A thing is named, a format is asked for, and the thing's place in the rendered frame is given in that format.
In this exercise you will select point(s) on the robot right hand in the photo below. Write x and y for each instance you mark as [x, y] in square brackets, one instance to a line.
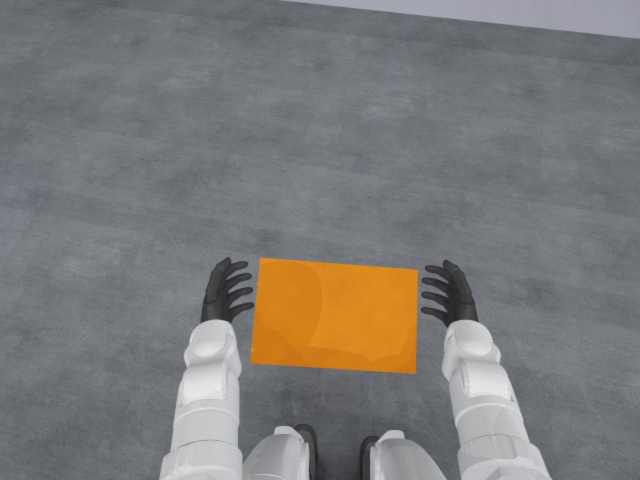
[459, 304]

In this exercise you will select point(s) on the right robot foot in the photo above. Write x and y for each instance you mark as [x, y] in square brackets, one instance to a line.
[365, 456]

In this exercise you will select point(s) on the robot left hand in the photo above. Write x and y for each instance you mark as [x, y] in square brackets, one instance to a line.
[217, 300]

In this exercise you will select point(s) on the carton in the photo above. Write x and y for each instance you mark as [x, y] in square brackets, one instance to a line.
[337, 316]

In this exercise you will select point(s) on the left robot forearm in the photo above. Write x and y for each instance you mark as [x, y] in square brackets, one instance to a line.
[205, 429]

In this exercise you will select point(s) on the right robot forearm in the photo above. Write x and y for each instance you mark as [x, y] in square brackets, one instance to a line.
[493, 439]

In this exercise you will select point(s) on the robot right shin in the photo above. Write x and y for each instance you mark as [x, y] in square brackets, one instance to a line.
[390, 434]

